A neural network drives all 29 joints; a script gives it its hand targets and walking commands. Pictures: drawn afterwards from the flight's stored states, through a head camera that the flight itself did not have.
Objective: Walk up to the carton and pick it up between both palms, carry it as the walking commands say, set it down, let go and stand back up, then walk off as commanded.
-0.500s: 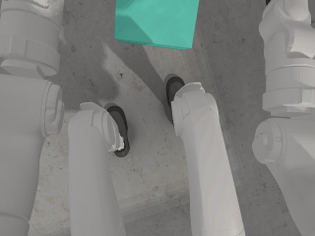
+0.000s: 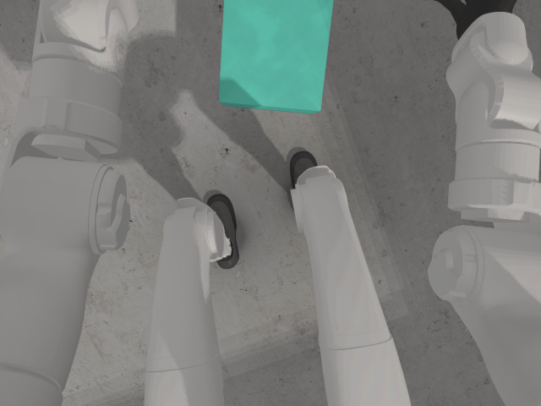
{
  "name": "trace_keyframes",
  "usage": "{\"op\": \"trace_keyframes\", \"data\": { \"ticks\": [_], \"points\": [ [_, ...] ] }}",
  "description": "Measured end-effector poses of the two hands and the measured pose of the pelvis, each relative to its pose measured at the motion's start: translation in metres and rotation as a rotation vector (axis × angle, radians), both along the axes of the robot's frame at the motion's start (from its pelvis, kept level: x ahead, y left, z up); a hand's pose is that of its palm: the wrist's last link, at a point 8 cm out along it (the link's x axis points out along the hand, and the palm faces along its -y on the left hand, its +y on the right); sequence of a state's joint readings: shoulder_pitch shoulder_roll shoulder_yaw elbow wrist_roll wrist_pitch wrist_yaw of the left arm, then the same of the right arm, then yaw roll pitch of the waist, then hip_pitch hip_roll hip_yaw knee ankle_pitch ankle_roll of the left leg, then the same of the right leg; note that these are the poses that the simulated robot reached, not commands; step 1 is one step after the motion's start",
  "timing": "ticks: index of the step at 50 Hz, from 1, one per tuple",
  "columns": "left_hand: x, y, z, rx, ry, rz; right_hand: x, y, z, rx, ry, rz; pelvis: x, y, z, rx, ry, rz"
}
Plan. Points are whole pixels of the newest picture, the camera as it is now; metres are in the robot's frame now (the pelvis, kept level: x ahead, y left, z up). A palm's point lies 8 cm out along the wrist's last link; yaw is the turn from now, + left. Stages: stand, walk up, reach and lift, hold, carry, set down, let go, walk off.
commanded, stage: set down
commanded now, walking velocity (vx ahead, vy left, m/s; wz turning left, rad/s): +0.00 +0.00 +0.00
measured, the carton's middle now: (273, 59) +0.53 -0.10 -0.53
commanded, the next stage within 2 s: let go in 0.28 s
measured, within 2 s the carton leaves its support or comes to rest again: neither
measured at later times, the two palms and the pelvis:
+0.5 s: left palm out of the picture +0.55 +0.08 -0.01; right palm out of the picture +0.45 -0.28 -0.01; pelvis +0.08 -0.02 +0.09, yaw +0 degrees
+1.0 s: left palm out of the picture +0.39 +0.19 +0.07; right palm out of the picture +0.31 -0.24 +0.09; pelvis +0.14 +0.00 +0.16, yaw -1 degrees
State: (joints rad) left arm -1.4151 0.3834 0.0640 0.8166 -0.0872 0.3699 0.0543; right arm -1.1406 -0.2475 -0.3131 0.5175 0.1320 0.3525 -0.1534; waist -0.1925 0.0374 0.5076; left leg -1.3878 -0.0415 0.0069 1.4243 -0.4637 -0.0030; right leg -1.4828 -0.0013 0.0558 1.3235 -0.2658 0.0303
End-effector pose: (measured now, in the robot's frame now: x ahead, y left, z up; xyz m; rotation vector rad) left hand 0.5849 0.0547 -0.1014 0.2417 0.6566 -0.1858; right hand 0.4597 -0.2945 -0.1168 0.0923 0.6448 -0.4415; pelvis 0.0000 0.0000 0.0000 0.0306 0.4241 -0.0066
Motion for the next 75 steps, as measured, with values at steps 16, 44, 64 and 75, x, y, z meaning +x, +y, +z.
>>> {"op": "trace_keyframes", "data": {
  "ticks": [16,44,64,75],
  "points": [
    [0.006,0.007,0.075,-0.010,0.009,0.019,0.002,0.004,0.072,-0.041,0.048,0.020,0.042,-0.009,0.049,-0.002,0.232,0.015],
    [-0.158,0.104,0.149,0.049,0.062,0.201,-0.121,0.045,0.183,-0.053,0.168,0.351,0.130,-0.010,0.146,-0.022,-0.033,-0.005],
    [-0.258,0.184,0.198,0.069,0.118,0.274,-0.160,0.065,0.216,-0.087,0.207,0.420,0.149,0.005,0.174,-0.047,-0.372,0.015],
    [-0.279,0.174,0.201,0.041,0.119,0.307,-0.146,0.063,0.212,-0.111,0.248,0.455,0.154,-0.007,0.171,-0.050,-0.430,0.019]
  ]
}}
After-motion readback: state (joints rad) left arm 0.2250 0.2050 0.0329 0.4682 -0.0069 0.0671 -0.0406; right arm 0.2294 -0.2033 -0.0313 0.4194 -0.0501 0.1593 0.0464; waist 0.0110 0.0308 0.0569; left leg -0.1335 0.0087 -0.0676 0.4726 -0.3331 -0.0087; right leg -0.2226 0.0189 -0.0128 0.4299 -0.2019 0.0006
